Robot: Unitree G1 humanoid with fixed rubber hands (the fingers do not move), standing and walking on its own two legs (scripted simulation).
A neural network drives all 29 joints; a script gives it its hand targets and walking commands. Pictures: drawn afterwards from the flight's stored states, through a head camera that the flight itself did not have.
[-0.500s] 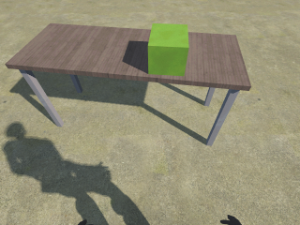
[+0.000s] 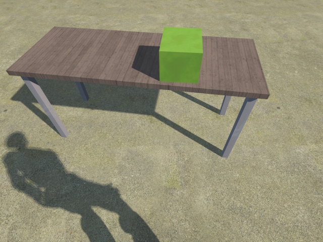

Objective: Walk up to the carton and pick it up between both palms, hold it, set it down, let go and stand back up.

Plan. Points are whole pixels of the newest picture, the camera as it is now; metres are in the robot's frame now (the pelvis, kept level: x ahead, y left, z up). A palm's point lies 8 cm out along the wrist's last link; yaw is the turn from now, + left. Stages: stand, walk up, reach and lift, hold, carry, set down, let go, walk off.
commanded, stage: walk up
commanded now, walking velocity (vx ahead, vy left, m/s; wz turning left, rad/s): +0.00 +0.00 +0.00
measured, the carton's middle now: (180, 54) +0.93 -0.10 -0.05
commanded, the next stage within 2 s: none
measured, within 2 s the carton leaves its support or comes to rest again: neither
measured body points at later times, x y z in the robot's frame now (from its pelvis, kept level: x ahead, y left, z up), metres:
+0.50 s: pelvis +0.05 -0.03 -0.02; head +0.04 -0.05 +0.43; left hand +0.09 +0.23 -0.14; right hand -0.01 -0.29 -0.17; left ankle +0.00 +0.11 -0.71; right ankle +0.05 -0.11 -0.74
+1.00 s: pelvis +0.27 +0.02 -0.03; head +0.30 +0.02 +0.42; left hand +0.32 +0.26 -0.16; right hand +0.32 -0.25 -0.15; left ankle +0.39 +0.07 -0.74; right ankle +0.09 -0.10 -0.67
